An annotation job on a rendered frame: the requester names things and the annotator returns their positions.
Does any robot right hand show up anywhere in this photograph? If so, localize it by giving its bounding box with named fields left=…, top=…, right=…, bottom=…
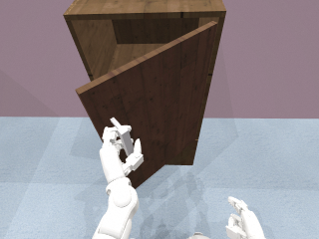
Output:
left=225, top=196, right=265, bottom=239

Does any handle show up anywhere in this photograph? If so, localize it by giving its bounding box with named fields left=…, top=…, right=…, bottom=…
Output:
left=111, top=118, right=135, bottom=157

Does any robot right shin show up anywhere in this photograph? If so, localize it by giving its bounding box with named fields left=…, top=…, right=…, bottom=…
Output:
left=193, top=232, right=203, bottom=236

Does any robot left hand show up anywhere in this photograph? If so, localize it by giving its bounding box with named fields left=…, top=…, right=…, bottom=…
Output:
left=99, top=125, right=144, bottom=184

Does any robot left forearm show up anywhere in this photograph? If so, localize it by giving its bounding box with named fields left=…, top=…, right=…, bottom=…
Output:
left=92, top=177, right=140, bottom=239

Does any cupboard door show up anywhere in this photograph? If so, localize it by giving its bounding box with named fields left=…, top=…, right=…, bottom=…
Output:
left=75, top=21, right=218, bottom=189

